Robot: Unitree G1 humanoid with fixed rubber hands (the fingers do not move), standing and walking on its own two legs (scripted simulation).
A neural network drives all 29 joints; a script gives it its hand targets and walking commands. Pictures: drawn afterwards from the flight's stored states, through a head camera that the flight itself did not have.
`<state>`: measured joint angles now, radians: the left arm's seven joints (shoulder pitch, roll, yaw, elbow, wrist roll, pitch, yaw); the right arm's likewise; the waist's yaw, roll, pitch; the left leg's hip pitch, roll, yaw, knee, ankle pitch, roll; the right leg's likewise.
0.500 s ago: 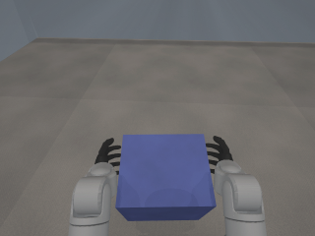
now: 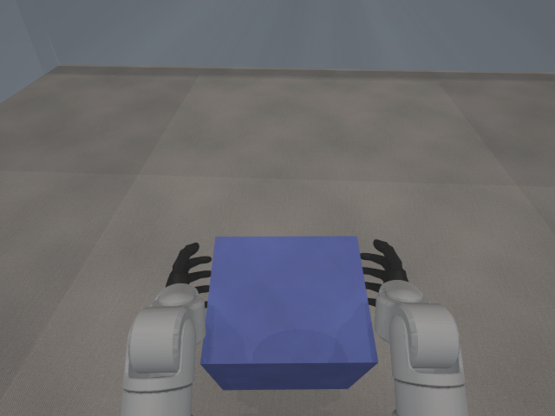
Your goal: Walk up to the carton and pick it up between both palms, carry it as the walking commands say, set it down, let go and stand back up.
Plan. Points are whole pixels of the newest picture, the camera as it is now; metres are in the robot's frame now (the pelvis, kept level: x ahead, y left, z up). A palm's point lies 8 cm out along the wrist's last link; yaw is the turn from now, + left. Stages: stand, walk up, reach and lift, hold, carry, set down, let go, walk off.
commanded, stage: carry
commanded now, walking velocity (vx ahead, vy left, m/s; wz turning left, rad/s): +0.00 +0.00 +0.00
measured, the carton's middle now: (285, 317) +0.29 +0.00 +0.02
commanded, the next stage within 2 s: none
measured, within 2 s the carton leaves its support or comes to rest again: neither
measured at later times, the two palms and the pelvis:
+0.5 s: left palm (184, 291) +0.29 +0.14 +0.09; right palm (390, 288) +0.29 -0.14 +0.09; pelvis +0.01 +0.00 +0.00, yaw +0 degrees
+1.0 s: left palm (184, 288) +0.29 +0.14 +0.09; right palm (389, 286) +0.29 -0.14 +0.09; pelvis +0.01 +0.00 +0.00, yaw -1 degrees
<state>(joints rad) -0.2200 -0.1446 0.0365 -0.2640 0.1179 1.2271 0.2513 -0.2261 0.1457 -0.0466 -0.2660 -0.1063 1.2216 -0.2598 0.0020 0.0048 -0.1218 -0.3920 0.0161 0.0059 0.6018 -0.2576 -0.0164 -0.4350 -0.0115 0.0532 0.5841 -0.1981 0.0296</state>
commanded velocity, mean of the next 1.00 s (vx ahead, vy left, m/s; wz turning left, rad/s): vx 0.00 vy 0.00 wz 0.00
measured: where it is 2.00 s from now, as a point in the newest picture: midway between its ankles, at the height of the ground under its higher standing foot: outside the picture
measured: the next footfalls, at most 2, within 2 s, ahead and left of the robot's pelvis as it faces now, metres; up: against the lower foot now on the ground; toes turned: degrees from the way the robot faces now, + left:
none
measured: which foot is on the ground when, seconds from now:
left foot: down 0.00-1.00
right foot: down 0.00-1.00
